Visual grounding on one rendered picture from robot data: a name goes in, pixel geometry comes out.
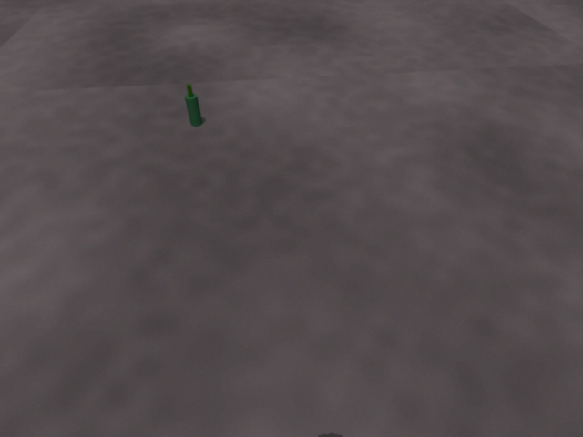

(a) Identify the bottle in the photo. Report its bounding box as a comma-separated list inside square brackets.
[185, 84, 202, 127]

